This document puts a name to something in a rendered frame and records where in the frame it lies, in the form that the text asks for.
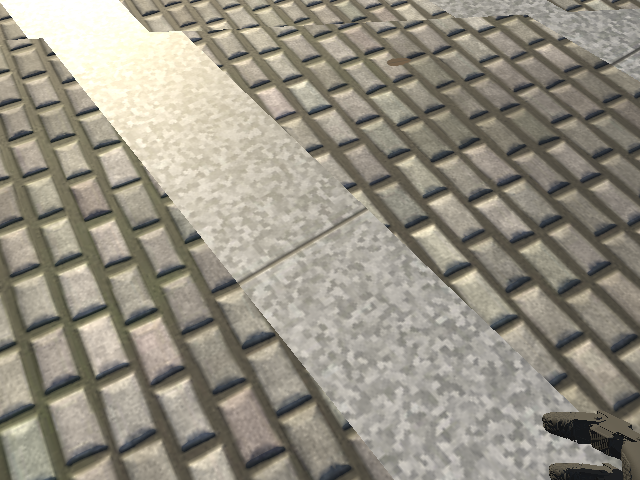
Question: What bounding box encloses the right robot hand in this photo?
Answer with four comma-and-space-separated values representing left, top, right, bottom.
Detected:
542, 410, 640, 480

